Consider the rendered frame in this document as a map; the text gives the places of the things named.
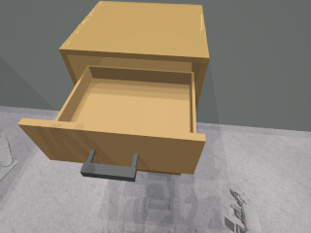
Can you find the drawer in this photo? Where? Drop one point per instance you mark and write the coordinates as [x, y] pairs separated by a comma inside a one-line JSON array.
[[119, 111]]

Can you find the robot right hand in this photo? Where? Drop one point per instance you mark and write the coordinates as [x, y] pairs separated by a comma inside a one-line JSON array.
[[244, 219]]

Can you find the robot left hand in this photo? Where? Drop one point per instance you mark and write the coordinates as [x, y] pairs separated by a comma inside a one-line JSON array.
[[7, 163]]

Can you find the handle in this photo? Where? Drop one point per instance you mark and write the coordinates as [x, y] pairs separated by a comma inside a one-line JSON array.
[[109, 172]]

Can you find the cabinet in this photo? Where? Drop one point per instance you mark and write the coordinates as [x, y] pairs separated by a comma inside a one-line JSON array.
[[157, 36]]

